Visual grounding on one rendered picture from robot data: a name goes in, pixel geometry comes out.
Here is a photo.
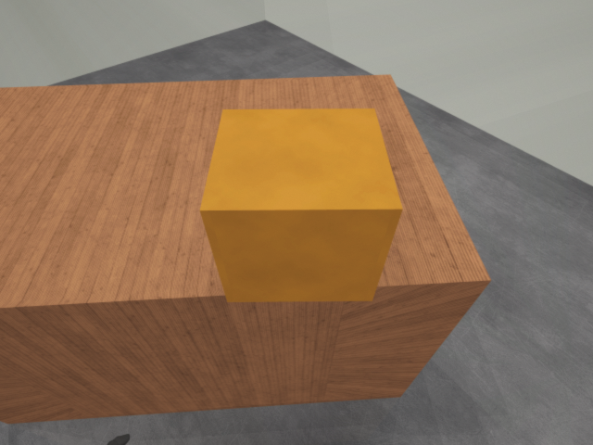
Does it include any pedestal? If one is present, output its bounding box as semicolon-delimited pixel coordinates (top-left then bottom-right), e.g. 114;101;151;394
0;74;491;424

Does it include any carton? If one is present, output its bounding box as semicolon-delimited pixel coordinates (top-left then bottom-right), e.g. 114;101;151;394
200;108;403;302

